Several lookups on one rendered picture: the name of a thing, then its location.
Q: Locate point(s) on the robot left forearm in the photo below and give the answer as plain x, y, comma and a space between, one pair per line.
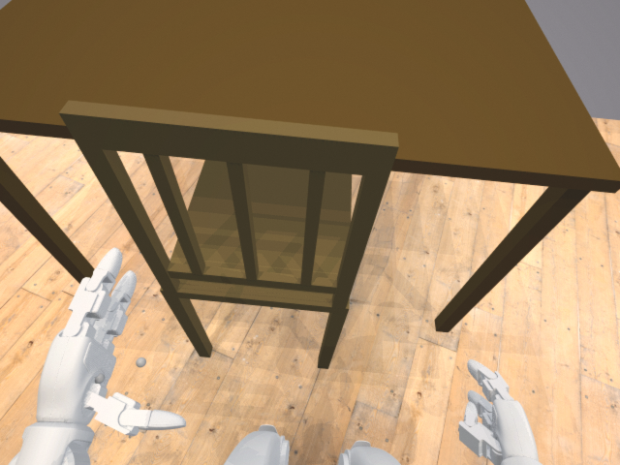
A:
55, 443

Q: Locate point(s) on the robot left thigh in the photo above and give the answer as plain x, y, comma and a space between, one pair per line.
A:
260, 448

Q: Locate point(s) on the right robot hand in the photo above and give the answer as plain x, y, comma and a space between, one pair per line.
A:
505, 430

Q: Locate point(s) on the left robot hand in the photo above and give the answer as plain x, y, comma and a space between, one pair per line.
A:
83, 349

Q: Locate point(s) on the left robot shin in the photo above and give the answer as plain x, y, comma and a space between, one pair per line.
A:
267, 427

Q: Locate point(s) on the chair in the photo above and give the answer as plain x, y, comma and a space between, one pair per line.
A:
269, 223

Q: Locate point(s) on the table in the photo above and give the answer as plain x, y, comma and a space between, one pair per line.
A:
472, 87

